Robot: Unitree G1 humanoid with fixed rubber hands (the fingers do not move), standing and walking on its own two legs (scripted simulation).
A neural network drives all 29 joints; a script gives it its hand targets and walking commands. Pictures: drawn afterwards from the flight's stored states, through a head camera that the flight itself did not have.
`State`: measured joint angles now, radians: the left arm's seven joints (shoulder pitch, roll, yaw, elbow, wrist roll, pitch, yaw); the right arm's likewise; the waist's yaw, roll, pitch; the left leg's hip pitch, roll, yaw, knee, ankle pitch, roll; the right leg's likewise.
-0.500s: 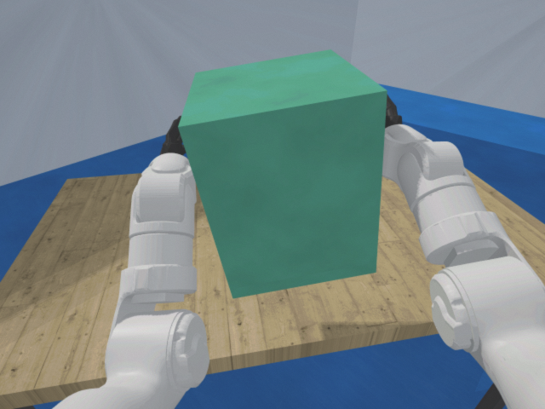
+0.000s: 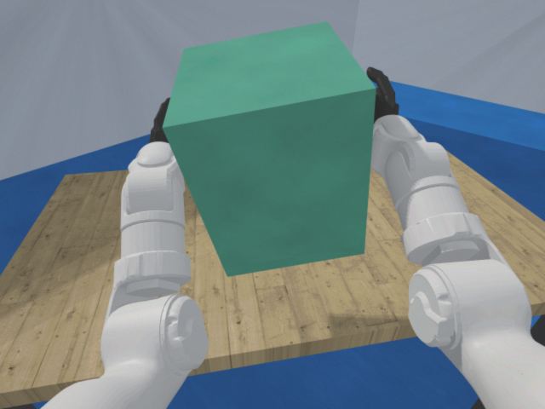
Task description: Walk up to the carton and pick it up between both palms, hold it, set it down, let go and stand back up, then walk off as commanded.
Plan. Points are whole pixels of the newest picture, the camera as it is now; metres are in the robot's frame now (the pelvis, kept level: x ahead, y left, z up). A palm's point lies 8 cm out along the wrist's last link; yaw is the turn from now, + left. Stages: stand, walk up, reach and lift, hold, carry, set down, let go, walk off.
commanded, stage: set down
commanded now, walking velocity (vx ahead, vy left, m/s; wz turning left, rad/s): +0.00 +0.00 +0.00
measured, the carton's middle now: (275, 152) +0.39 +0.00 +0.26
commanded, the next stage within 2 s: none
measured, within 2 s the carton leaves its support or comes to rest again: neither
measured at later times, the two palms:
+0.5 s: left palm (172, 163) +0.43 +0.15 +0.23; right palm (362, 168) +0.41 -0.14 +0.22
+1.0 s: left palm (182, 178) +0.45 +0.14 +0.20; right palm (363, 185) +0.41 -0.15 +0.19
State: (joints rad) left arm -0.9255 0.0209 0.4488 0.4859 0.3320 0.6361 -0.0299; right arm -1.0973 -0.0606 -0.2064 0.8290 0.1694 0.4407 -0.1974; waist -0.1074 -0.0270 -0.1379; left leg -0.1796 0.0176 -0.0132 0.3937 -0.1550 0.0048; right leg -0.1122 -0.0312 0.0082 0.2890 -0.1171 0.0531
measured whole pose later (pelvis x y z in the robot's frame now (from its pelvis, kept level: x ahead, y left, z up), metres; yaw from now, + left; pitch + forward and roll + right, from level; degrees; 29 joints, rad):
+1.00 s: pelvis +0.02 +0.00 +0.00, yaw +0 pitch -5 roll -1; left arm -0.92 0.06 0.39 0.62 0.35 0.44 -0.06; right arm -0.86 0.02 -0.23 0.80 0.07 0.12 -0.20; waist -0.11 -0.10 0.04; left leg -0.11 0.02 -0.01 0.38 -0.18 0.00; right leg -0.03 -0.03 0.01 0.25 -0.12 0.05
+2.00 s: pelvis +0.03 +0.00 +0.00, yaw +0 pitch -4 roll -1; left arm -0.92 0.12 0.39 0.91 0.35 0.23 -0.12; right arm -0.78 0.15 -0.38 0.80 -0.11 0.06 -0.23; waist -0.11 -0.11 0.06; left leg -0.11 0.02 -0.01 0.38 -0.20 0.00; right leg -0.03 -0.03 0.01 0.23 -0.14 0.05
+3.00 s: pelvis +0.04 +0.00 +0.00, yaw +0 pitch -4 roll -1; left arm -0.92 0.14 0.39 0.99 0.35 0.12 -0.17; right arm -0.68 0.24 -0.49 0.80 -0.24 -0.10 -0.24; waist -0.11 -0.11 0.11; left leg -0.11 0.02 -0.01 0.38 -0.20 0.00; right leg -0.03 -0.03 0.01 0.23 -0.14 0.05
